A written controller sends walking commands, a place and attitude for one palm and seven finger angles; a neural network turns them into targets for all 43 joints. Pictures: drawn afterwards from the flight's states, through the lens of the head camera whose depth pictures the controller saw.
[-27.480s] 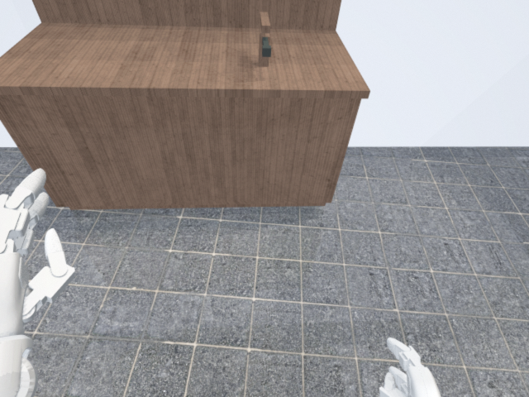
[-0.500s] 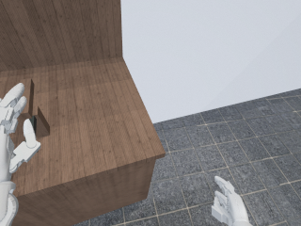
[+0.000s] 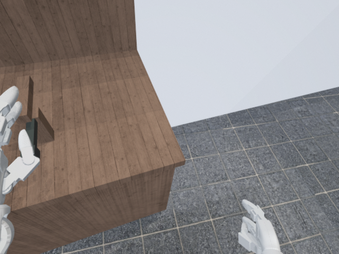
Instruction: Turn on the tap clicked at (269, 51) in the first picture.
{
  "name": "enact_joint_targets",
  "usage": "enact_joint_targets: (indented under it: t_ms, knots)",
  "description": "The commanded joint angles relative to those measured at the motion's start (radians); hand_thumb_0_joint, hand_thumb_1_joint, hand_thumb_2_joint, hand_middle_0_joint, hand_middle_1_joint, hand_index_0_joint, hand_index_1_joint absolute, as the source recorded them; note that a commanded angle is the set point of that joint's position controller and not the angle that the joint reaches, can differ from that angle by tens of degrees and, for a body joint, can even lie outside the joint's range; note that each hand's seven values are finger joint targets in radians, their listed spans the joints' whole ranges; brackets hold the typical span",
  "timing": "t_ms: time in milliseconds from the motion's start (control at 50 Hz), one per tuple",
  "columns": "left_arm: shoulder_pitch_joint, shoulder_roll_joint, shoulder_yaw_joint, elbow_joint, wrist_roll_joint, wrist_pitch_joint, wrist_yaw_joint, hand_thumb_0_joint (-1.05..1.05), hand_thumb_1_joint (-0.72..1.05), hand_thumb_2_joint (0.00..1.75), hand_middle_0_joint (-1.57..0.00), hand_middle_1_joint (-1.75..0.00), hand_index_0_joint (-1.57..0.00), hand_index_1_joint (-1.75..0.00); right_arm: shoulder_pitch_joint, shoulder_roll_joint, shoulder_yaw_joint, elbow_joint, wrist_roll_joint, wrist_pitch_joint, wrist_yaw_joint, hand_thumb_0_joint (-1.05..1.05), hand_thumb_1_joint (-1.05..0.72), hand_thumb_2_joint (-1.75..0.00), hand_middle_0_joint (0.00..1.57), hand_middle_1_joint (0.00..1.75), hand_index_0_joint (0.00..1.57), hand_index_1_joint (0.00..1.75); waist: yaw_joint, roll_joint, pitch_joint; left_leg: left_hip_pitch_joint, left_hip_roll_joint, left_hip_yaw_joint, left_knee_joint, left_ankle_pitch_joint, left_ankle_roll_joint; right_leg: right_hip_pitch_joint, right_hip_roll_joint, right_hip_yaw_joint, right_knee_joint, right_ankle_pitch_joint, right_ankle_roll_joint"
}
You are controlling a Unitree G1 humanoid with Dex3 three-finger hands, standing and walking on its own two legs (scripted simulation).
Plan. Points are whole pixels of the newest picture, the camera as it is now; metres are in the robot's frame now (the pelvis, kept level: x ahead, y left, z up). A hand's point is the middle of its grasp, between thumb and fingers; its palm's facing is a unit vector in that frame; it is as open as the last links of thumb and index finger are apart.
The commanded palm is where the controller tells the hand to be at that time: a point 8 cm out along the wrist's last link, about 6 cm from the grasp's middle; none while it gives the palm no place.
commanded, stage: shuffle to correct the standing spot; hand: left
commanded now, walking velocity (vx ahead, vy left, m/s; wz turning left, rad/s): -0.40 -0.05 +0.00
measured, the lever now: (30, 154) +0.29 +0.35 +0.04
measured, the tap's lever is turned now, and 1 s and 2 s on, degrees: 0 0 0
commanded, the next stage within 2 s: come to a stop and stand still in 0.06 s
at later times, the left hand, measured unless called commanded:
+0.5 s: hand (24, 195) +0.17 +0.24 +0.16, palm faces +0.40 -0.84 -0.37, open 7.4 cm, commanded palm +0.11 +0.27 +0.18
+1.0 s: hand (44, 161) +0.22 +0.24 +0.16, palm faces +0.37 -0.82 -0.44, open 7.4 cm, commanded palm +0.15 +0.27 +0.18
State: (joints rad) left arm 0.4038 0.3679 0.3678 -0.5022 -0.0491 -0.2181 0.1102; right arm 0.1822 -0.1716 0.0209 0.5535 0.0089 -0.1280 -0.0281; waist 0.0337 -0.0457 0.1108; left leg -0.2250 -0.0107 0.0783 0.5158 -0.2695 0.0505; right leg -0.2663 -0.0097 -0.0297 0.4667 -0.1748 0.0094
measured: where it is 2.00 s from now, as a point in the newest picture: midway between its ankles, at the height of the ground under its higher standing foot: outside the picture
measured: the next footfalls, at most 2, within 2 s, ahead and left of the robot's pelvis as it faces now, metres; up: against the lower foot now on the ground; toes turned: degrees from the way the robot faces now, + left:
none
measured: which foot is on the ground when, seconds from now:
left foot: down 0.00-1.00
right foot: down 0.00-1.00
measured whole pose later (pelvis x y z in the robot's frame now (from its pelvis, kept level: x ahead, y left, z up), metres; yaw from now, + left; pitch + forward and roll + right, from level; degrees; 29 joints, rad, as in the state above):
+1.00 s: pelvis +0.00 -0.02 +0.00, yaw +1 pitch +3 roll -1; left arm 0.39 0.40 0.36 -0.34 -0.08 -0.30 0.08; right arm 0.22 -0.24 0.03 0.58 0.02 -0.17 0.04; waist 0.03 0.04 0.03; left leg -0.20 -0.02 0.01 0.50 -0.35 0.03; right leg -0.34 0.04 -0.01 0.46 -0.17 -0.02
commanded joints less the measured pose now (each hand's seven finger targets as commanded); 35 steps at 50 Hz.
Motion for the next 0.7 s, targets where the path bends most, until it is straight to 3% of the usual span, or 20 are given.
enact_joint_targets:
  t_ms: [0,80,140,160,180,200,220,240,280,320,340,380,400,420,460,500,560,600,680]
  knots:
    - [-0.020,0.164,0.127,-0.245,-0.006,-0.083,0.012,0.00,0.90,0.90,-0.20,-0.30,-0.20,-0.30,-0.071,-0.134,-0.065,-0.148,-0.002,-0.057,-0.008,0.00,-0.90,-0.90,0.20,0.30,0.20,0.30,0.005,0.137,-0.220,-0.108,0.195,-0.140,-0.111,0.292,-0.027,0.182,-0.057,0.063,0.094,0.230,-0.026]
    - [-0.035,0.160,0.135,-0.257,-0.008,-0.101,0.009,0.00,0.90,0.90,-0.20,-0.30,-0.20,-0.30,-0.066,-0.135,-0.071,-0.148,-0.007,-0.062,-0.008,0.00,-0.90,-0.90,0.20,0.30,0.20,0.30,0.006,0.142,-0.224,-0.194,0.214,-0.156,-0.086,0.168,-0.004,0.180,-0.066,0.086,0.126,0.195,-0.031]
    - [-0.060,0.149,0.124,-0.262,-0.008,-0.108,0.007,0.00,0.90,0.90,-0.20,-0.30,-0.20,-0.30,-0.056,-0.137,-0.075,-0.146,-0.008,-0.064,-0.010,0.00,-0.90,-0.90,0.20,0.30,0.20,0.30,-0.003,0.086,-0.201,-0.228,0.155,-0.139,-0.030,-0.042,-0.011,0.106,-0.101,0.164,0.074,0.158,-0.062]
    - [-0.045,0.162,0.137,-0.243,-0.007,-0.108,0.011,0.00,0.90,0.90,-0.20,-0.30,-0.20,-0.30,-0.044,-0.136,-0.077,-0.139,-0.008,-0.066,-0.011,0.00,-0.90,-0.90,0.20,0.30,0.20,0.30,-0.004,0.036,-0.211,-0.202,0.108,-0.109,0.015,-0.145,-0.020,0.061,-0.131,0.222,-0.007,0.057,-0.070]
    - [-0.038,0.150,0.122,-0.232,-0.009,-0.101,0.011,0.00,0.90,0.90,-0.20,-0.30,-0.20,-0.30,-0.024,-0.136,-0.078,-0.137,-0.006,-0.063,-0.010,0.00,-0.90,-0.90,0.20,0.30,0.20,0.30,-0.009,-0.026,-0.216,-0.131,0.048,-0.081,0.082,-0.223,-0.032,-0.025,-0.170,0.292,-0.124,-0.122,-0.086]
    - [-0.019,0.168,0.133,-0.227,-0.009,-0.087,0.018,0.00,0.90,0.90,-0.20,-0.30,-0.20,-0.30,-0.012,-0.139,-0.078,-0.126,-0.004,-0.055,-0.012,0.00,-0.90,-0.90,0.20,0.30,0.20,0.30,-0.013,-0.079,-0.226,-0.028,0.009,-0.066,0.186,-0.209,-0.043,-0.132,-0.225,0.363,-0.225,-0.295,-0.116]
    - [-0.030,0.153,0.108,-0.234,-0.011,-0.076,0.020,0.00,0.90,0.90,-0.20,-0.30,-0.20,-0.30,-0.014,-0.136,-0.071,-0.123,-0.004,-0.045,-0.013,0.00,-0.90,-0.90,0.20,0.30,0.20,0.30,-0.019,-0.118,-0.230,0.023,-0.012,-0.069,0.274,-0.185,-0.045,-0.189,-0.278,0.391,-0.297,-0.454,-0.135]
    - [-0.041,0.168,0.117,-0.248,-0.008,-0.062,0.026,0.00,0.90,0.90,-0.20,-0.30,-0.20,-0.30,-0.027,-0.131,-0.064,-0.124,-0.007,-0.039,-0.017,0.00,-0.90,-0.90,0.20,0.30,0.20,0.30,-0.020,-0.140,-0.222,0.046,-0.019,-0.068,0.309,-0.163,-0.044,-0.214,-0.294,0.389,-0.328,-0.524,-0.141]
    - [-0.027,0.168,0.129,-0.227,0.002,-0.042,0.038,0.00,0.90,0.90,-0.20,-0.30,-0.20,-0.30,-0.037,-0.128,-0.051,-0.108,-0.012,-0.037,-0.022,0.00,-0.90,-0.90,0.20,0.30,0.20,0.30,-0.026,-0.143,-0.237,0.049,-0.019,-0.056,0.205,-0.130,-0.037,-0.145,-0.263,0.288,-0.288,-0.487,-0.124]
    - [0.006,0.160,0.122,-0.207,0.008,-0.035,0.045,0.00,0.90,0.90,-0.20,-0.30,-0.20,-0.30,-0.043,-0.127,-0.046,-0.098,-0.010,-0.039,-0.033,0.00,-0.90,-0.90,0.20,0.30,0.20,0.30,-0.029,-0.024,-0.230,0.072,-0.009,-0.054,-0.025,-0.115,-0.030,-0.086,-0.181,0.192,-0.200,-0.415,-0.081]
    - [0.008,0.158,0.116,-0.206,0.008,-0.037,0.045,0.00,0.90,0.90,-0.20,-0.30,-0.20,-0.30,-0.038,-0.134,-0.048,-0.102,-0.009,-0.044,-0.035,0.00,-0.90,-0.90,0.20,0.30,0.20,0.30,-0.027,0.023,-0.201,0.028,0.016,-0.082,-0.128,-0.132,-0.019,-0.038,-0.133,0.156,-0.147,-0.389,-0.053]
    - [-0.005,0.152,0.110,-0.219,0.017,-0.046,0.045,0.00,0.90,0.90,-0.20,-0.30,-0.20,-0.30,-0.031,-0.160,-0.067,-0.119,0.002,-0.055,-0.034,0.00,-0.90,-0.90,0.20,0.30,0.20,0.30,-0.012,0.134,-0.167,-0.096,0.118,-0.197,-0.233,-0.048,0.023,0.099,-0.029,0.082,0.018,-0.197,-0.019]
    - [0.009,0.173,0.132,-0.211,0.013,-0.045,0.045,0.00,0.90,0.90,-0.20,-0.30,-0.20,-0.30,-0.045,-0.153,-0.065,-0.120,0.009,-0.058,-0.035,0.00,-0.90,-0.90,0.20,0.30,0.20,0.30,-0.006,0.180,-0.184,-0.144,0.168,-0.225,-0.252,-0.045,0.032,0.144,-0.024,0.047,0.093,-0.127,-0.013]
    - [0.008,0.151,0.115,-0.201,0.015,-0.040,0.037,0.00,0.90,0.90,-0.20,-0.30,-0.20,-0.30,-0.041,-0.149,-0.064,-0.122,0.009,-0.054,-0.031,0.00,-0.90,-0.90,0.20,0.30,0.20,0.30,-0.011,0.212,-0.166,-0.214,0.186,-0.250,-0.270,-0.083,0.032,0.184,-0.024,0.032,0.129,-0.095,-0.009]
    - [-0.042,0.153,0.105,-0.218,0.022,-0.042,0.030,0.00,0.90,0.90,-0.20,-0.30,-0.20,-0.30,-0.041,-0.151,-0.071,-0.126,0.009,-0.058,-0.023,0.00,-0.90,-0.90,0.20,0.30,0.20,0.30,-0.010,0.165,-0.128,-0.265,0.170,-0.214,-0.229,-0.061,0.027,0.244,-0.033,0.034,0.076,-0.025,-0.010]
    - [-0.075,0.155,0.095,-0.224,0.024,-0.046,0.028,0.00,0.90,0.90,-0.20,-0.30,-0.20,-0.30,-0.043,-0.155,-0.072,-0.123,0.009,-0.071,-0.018,0.00,-0.90,-0.90,0.20,0.30,0.20,0.30,-0.014,0.132,-0.121,-0.243,0.137,-0.180,-0.198,-0.065,0.012,0.245,-0.041,0.045,0.030,-0.010,-0.014]
    - [-0.096,0.132,0.074,-0.176,0.034,-0.056,0.023,0.00,0.90,0.90,-0.20,-0.30,-0.20,-0.30,-0.023,-0.159,-0.070,-0.106,0.008,-0.085,-0.010,0.00,-0.90,-0.90,0.20,0.30,0.20,0.30,-0.014,0.149,-0.096,-0.313,0.116,-0.182,-0.231,-0.221,0.014,0.274,-0.038,0.068,0.023,-0.100,-0.019]
    - [-0.113,0.126,0.067,-0.154,0.040,-0.058,0.017,0.00,0.90,0.90,-0.20,-0.30,-0.20,-0.30,-0.018,-0.157,-0.070,-0.101,0.011,-0.088,-0.008,0.00,-0.90,-0.90,0.20,0.30,0.20,0.30,-0.014,0.160,-0.041,-0.346,0.126,-0.192,-0.265,-0.299,0.016,0.243,-0.025,0.067,0.034,-0.145,-0.018]
    - [-0.139,0.123,0.060,-0.104,0.041,-0.064,0.016,0.00,0.90,0.90,-0.20,-0.30,-0.20,-0.30,-0.009,-0.150,-0.068,-0.096,0.007,-0.092,-0.002,0.00,-0.90,-0.90,0.20,0.30,0.20,0.30,-0.012,0.072,-0.052,-0.284,0.109,-0.186,-0.224,-0.195,0.011,0.233,-0.030,0.090,-0.013,-0.080,-0.022]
